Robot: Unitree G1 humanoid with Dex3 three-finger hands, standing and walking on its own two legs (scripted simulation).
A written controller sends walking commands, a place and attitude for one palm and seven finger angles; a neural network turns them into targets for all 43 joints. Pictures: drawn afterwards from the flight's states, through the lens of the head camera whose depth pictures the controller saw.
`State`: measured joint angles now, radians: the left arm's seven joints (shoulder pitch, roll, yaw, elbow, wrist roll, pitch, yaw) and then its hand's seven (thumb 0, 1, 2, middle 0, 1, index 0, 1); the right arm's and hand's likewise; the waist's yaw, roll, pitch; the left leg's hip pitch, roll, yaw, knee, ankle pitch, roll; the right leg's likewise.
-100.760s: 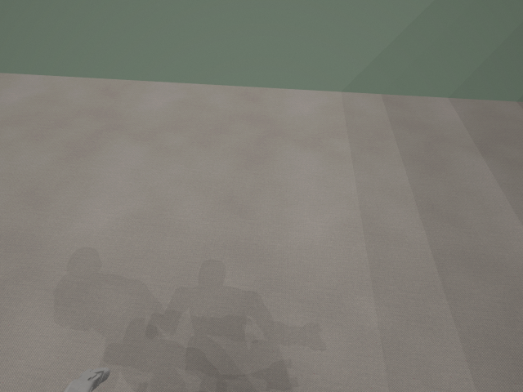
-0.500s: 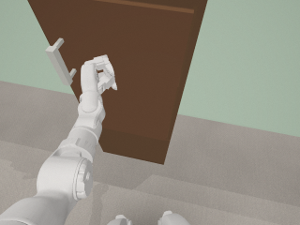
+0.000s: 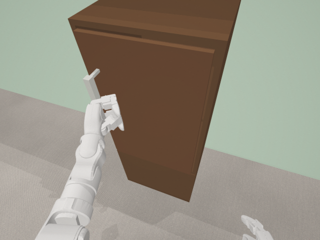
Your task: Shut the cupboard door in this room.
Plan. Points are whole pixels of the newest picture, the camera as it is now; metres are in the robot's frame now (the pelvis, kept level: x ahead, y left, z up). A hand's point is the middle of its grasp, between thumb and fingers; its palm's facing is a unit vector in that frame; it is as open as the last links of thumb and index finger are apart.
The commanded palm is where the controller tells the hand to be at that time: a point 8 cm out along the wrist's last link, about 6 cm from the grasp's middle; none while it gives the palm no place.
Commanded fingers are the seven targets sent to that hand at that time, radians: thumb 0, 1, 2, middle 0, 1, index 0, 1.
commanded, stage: draw the hand back to the body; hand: left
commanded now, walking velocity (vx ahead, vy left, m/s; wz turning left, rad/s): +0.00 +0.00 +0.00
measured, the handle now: (97, 89) +0.54 +0.21 +0.08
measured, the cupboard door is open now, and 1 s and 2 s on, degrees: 0 0 0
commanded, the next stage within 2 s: step back with the hand held close in 1.36 s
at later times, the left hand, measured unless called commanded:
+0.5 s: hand (66, 152) +0.27 +0.19 +0.15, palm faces +0.14 -0.97 -0.22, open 3.1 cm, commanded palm +0.23 +0.25 +0.16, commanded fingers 0.00 0.90 0.90 -0.83 -0.99 -0.83 -0.99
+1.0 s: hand out of the picture +0.18 +0.31 +0.19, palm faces +0.45 -0.80 -0.40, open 6.3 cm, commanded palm +0.13 +0.35 +0.21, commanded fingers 0.00 0.90 0.90 -0.20 -0.30 -0.20 -0.30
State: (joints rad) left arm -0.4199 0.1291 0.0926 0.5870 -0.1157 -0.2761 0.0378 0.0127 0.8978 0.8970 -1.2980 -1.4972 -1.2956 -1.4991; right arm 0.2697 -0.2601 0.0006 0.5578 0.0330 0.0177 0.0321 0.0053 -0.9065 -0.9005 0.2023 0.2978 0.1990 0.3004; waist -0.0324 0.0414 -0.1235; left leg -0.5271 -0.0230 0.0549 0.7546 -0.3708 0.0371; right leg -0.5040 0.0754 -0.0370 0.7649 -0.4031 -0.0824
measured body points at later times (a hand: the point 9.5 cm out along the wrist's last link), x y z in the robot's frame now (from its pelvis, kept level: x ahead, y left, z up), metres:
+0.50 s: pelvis -0.01 +0.02 +0.03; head -0.03 -0.01 +0.47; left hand +0.25 +0.24 +0.16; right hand +0.18 -0.20 -0.06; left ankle +0.00 +0.10 -0.71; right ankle -0.02 -0.06 -0.71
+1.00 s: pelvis +0.00 +0.05 +0.03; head -0.02 +0.02 +0.48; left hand +0.15 +0.35 +0.21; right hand +0.20 -0.17 -0.05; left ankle +0.00 +0.10 -0.71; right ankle -0.01 -0.06 -0.71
